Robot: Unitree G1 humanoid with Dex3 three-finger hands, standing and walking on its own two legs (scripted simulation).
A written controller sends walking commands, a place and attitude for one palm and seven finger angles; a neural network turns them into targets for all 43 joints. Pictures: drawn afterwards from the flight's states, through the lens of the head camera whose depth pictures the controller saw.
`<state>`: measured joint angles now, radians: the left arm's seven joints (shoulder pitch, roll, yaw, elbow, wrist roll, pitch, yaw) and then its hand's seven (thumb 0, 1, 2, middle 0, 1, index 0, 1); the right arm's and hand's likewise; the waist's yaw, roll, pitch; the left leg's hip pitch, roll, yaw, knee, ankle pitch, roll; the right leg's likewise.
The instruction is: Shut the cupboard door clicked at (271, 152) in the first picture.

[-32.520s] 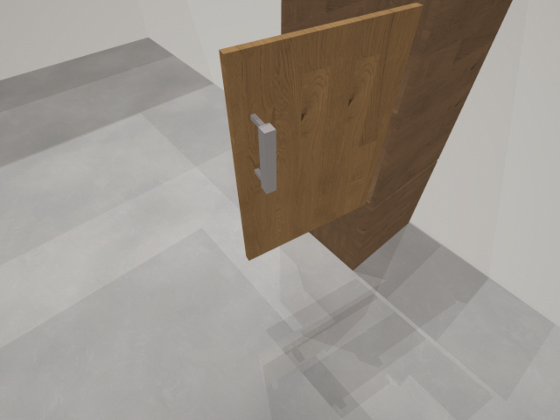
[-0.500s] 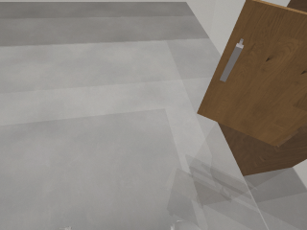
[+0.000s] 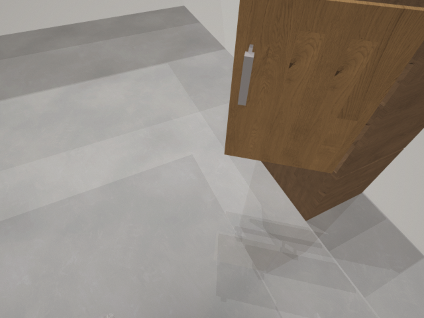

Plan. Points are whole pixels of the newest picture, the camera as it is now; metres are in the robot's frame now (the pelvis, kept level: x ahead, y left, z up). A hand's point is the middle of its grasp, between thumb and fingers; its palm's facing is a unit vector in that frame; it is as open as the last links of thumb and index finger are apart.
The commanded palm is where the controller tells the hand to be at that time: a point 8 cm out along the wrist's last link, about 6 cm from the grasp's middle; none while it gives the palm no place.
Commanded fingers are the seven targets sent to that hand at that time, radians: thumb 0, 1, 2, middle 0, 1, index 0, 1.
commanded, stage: take the last steps up to it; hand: left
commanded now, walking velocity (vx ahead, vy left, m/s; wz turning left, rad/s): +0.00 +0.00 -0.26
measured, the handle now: (246, 75) +0.71 -0.06 +0.06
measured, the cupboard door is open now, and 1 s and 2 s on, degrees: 53 53 53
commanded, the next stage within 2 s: come to a stop and stand still in 0.82 s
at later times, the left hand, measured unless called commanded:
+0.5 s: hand out of the picture +0.14 +0.14 -0.16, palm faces -0.10 -0.97 -0.22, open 7.4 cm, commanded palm none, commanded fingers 0.00 0.90 0.90 -0.20 -0.30 -0.20 -0.30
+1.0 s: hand (177, 254) +0.28 +0.10 -0.16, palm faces -0.14 -0.97 -0.18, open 7.4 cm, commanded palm none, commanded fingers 0.00 0.90 0.90 -0.20 -0.30 -0.20 -0.30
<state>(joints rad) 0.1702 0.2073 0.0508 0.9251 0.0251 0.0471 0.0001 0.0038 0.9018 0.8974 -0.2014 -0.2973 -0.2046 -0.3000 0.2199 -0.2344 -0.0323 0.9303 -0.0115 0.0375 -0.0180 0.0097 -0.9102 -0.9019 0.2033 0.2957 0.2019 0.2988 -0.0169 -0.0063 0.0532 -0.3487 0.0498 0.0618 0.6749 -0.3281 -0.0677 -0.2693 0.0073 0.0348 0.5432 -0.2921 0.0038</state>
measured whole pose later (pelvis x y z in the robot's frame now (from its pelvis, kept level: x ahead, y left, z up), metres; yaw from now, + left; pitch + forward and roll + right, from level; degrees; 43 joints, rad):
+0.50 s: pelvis +0.05 -0.04 +0.00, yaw -7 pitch +0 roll -1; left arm 0.23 0.19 0.06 0.99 0.03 0.00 -0.02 0.00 0.91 0.90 -0.20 -0.30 -0.20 -0.30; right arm 0.32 -0.25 -0.05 1.07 -0.03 0.04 -0.01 0.01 -0.91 -0.90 0.21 0.30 0.20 0.30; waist -0.03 0.04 0.01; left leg -0.42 0.11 0.06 1.01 -0.47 -0.03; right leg -0.16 0.03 -0.09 0.46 -0.32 -0.05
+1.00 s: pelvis +0.19 -0.08 +0.01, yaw -9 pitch +0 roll -1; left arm 0.20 0.18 0.06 1.02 0.03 0.02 -0.01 0.00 0.91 0.90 -0.20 -0.30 -0.20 -0.30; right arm 0.28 -0.17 -0.02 1.04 -0.04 -0.01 -0.02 0.01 -0.92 -0.90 0.21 0.30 0.21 0.30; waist -0.02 0.01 0.05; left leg -0.23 0.09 0.15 0.47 -0.23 0.01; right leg -0.43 -0.07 -0.05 0.81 -0.32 0.00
